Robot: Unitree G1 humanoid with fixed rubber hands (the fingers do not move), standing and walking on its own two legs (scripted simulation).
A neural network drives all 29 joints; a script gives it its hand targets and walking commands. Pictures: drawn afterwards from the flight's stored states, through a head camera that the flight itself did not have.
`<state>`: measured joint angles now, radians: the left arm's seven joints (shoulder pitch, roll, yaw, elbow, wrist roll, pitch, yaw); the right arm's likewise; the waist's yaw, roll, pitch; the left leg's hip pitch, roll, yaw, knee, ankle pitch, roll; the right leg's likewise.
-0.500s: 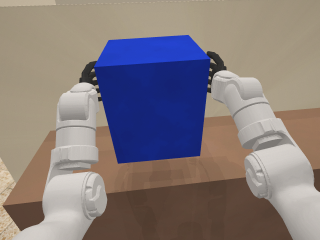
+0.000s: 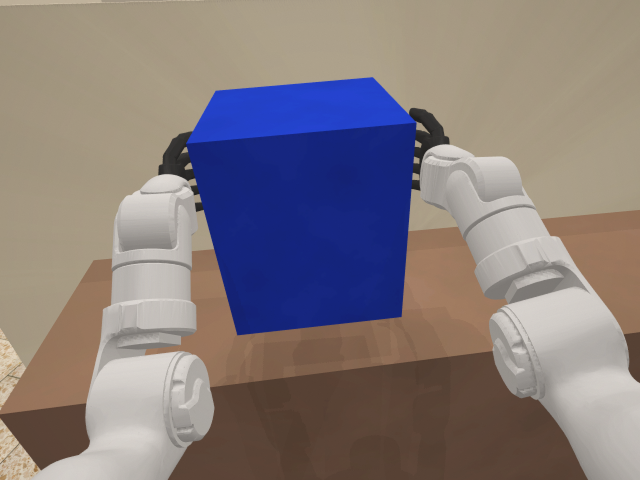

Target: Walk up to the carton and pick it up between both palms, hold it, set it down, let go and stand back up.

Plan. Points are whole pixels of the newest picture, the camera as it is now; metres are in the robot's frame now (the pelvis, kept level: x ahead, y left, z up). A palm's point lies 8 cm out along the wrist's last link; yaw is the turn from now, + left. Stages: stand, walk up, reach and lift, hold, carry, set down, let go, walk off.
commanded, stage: hold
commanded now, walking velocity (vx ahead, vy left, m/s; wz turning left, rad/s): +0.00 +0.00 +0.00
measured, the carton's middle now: (307, 202) +0.40 +0.00 +0.25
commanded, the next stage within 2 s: set down in 0.48 s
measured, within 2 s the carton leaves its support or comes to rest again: neither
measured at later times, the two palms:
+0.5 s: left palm (167, 194) +0.37 +0.16 +0.29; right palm (429, 165) +0.36 -0.14 +0.31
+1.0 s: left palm (172, 204) +0.40 +0.17 +0.26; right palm (407, 193) +0.40 -0.13 +0.25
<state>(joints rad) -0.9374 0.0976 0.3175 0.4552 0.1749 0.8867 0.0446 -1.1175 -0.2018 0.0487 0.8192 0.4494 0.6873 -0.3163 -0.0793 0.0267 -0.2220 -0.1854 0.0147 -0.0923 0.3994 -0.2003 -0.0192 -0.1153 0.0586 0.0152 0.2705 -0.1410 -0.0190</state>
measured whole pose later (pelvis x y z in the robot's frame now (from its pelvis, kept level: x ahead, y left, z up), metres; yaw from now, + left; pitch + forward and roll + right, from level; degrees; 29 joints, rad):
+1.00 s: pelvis +0.01 +0.00 +0.00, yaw +2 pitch -6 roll -1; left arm -0.92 0.10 0.35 0.55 0.27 0.59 0.00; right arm -1.04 -0.08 -0.07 0.94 0.26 0.32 -0.24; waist -0.11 -0.04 -0.07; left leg -0.07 0.00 -0.12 0.37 -0.20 -0.02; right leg 0.02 0.05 -0.02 0.23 -0.15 -0.02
